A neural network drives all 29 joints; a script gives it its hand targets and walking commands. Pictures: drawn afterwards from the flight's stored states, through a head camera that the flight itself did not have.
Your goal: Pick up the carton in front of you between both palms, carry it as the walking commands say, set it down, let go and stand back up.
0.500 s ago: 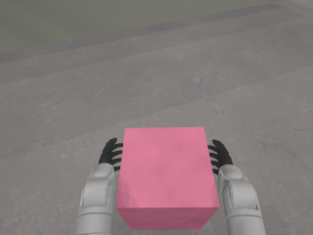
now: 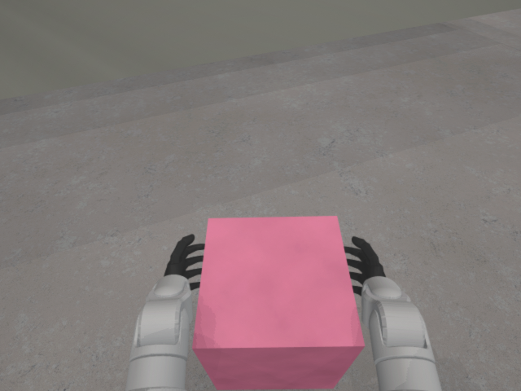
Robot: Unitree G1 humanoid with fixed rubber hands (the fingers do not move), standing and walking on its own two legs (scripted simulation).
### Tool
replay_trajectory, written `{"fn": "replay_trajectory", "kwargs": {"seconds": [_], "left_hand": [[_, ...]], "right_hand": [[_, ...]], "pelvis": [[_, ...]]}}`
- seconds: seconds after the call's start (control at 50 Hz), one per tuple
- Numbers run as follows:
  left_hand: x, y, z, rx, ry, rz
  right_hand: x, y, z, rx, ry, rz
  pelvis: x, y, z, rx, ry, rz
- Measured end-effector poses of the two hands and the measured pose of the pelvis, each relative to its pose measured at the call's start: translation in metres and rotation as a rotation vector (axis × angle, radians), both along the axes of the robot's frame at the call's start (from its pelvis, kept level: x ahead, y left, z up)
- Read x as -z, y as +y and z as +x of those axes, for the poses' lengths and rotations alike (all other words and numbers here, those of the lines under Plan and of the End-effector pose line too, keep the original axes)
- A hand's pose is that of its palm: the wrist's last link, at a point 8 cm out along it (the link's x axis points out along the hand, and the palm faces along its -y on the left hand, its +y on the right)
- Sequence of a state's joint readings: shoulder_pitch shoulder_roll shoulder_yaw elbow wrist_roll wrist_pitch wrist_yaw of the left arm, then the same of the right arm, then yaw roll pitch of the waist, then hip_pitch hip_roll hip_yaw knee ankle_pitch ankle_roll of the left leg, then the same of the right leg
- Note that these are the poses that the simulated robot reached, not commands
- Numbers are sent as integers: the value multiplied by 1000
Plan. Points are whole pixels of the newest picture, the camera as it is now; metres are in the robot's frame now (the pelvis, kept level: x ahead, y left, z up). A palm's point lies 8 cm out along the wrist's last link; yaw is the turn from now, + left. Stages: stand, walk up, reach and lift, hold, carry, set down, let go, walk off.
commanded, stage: carry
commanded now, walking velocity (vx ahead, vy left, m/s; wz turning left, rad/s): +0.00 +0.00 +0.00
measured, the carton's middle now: (273, 307) +0.28 +0.00 -0.04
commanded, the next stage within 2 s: hold in 1.46 s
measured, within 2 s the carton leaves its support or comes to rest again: neither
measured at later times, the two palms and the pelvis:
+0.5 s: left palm (177, 300) +0.25 +0.14 +0.04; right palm (382, 303) +0.25 -0.15 +0.04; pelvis -0.03 -0.01 +0.00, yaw +0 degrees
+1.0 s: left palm (183, 305) +0.24 +0.13 +0.04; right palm (390, 309) +0.24 -0.17 +0.04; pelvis -0.04 -0.02 +0.00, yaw +0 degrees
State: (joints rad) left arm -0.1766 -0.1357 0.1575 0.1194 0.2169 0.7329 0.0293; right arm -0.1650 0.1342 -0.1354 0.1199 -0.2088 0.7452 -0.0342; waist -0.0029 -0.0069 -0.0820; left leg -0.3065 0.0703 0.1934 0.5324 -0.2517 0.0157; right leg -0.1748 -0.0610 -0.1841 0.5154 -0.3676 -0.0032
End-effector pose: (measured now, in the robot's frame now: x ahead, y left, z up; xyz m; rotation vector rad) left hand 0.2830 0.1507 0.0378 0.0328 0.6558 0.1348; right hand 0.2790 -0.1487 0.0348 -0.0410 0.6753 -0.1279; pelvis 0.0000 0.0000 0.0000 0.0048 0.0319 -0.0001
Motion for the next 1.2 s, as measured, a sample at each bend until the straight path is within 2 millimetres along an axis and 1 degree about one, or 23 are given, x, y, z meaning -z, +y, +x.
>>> {"fn": "replay_trajectory", "kwargs": {"seconds": [0.24,0.46,0.72,1.2], "left_hand": [[-3,-2,-19,-1,4,-1],[-2,-5,-30,3,4,-1],[-2,-11,-36,5,3,1],[-1,-21,-40,5,4,4]], "right_hand": [[-3,-2,-18,-2,4,-1],[-2,-5,-30,0,4,-2],[-2,-11,-37,2,4,-1],[0,-21,-41,1,4,1]], "pelvis": [[-2,-2,-20,1,-6,-3],[-1,-5,-31,2,-5,-4],[-1,-10,-38,3,-5,-3],[0,-20,-43,4,-6,0]]}}
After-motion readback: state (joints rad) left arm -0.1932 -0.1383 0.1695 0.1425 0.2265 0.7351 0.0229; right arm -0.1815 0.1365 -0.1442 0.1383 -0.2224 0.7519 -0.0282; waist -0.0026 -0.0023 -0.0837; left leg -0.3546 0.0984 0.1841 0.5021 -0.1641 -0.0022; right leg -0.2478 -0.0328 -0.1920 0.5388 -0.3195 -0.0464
